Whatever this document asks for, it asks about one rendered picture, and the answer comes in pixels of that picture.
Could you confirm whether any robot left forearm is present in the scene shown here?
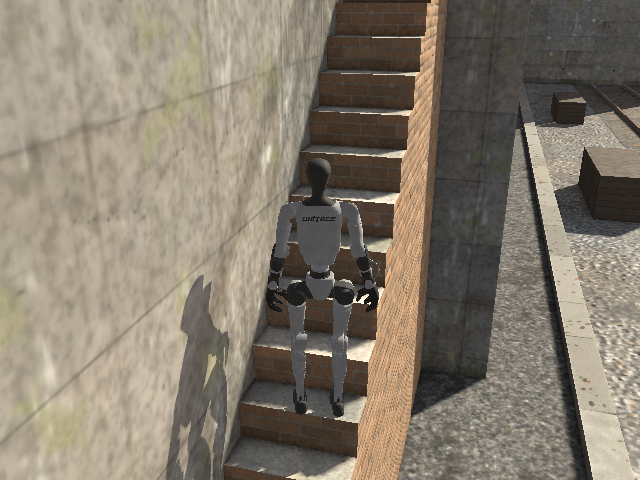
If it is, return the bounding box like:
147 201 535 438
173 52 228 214
267 243 285 290

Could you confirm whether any robot shin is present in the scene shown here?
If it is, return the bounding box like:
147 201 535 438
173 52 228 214
332 335 348 402
290 334 306 401

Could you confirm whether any left robot hand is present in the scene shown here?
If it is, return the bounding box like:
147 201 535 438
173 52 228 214
265 287 288 312

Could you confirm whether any robot left shin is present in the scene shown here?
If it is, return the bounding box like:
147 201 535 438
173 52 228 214
290 334 306 401

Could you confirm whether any robot right upper arm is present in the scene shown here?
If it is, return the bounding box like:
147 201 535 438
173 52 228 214
340 201 366 258

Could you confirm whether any right robot hand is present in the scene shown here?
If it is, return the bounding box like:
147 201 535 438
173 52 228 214
356 284 379 312

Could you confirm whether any robot right forearm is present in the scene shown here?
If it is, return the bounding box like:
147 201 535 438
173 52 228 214
356 242 376 289

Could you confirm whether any robot left upper arm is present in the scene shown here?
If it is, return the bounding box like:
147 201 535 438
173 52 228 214
274 202 298 258

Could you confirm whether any robot right shin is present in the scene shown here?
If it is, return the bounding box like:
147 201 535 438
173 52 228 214
332 335 348 402

